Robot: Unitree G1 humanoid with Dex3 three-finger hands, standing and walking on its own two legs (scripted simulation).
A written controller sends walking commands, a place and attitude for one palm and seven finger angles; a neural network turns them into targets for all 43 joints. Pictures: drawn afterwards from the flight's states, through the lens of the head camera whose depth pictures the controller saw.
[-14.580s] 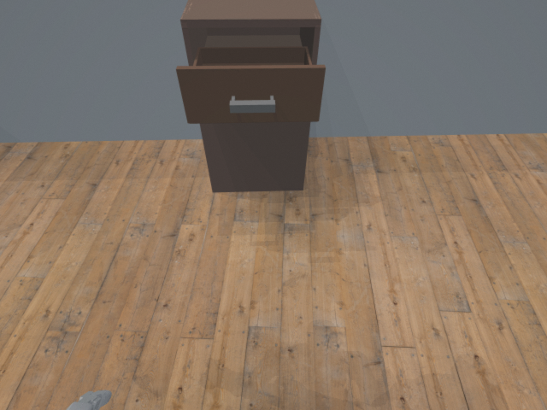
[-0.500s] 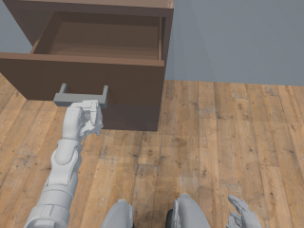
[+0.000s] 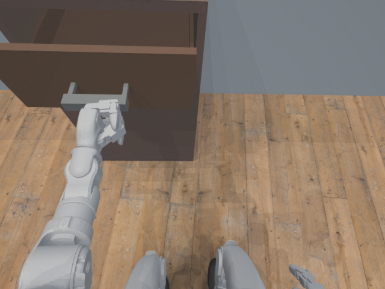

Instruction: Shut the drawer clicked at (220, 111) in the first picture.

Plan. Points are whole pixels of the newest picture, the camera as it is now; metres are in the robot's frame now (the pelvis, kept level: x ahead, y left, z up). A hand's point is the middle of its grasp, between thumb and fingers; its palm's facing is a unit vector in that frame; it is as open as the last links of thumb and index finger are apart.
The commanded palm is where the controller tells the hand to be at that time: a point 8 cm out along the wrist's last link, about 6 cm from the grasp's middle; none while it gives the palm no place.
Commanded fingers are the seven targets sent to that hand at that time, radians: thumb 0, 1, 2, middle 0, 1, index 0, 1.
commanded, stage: push the drawer shut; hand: left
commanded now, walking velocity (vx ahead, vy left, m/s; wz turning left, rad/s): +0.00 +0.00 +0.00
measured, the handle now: (98, 94) +0.52 +0.20 +0.04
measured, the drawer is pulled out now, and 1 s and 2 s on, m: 0.12 0.00 0.00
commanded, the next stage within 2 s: pull the fist back off the drawer in 1.28 s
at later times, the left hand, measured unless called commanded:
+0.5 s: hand (123, 106) +0.48 +0.14 +0.03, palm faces -0.02 -1.00 -0.06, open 3.2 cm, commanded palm +0.48 +0.19 +0.04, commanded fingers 0.00 0.90 0.90 -1.40 -1.60 -1.40 -1.60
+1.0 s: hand (124, 81) +0.56 +0.15 +0.04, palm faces -0.03 -1.00 -0.04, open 3.2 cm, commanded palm +0.55 +0.19 +0.04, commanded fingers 0.00 0.90 0.90 -1.40 -1.60 -1.40 -1.60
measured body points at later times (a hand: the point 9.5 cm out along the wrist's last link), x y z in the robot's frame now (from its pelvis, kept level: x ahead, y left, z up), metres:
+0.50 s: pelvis -0.01 +0.00 -0.01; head +0.14 +0.01 +0.42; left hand +0.48 +0.20 +0.04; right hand +0.03 -0.27 -0.13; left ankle +0.01 +0.11 -0.64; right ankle +0.06 -0.12 -0.64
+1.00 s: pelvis -0.01 +0.01 -0.02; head +0.17 +0.03 +0.39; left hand +0.55 +0.20 +0.04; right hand -0.03 -0.25 -0.12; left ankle +0.01 +0.11 -0.64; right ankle +0.06 -0.12 -0.64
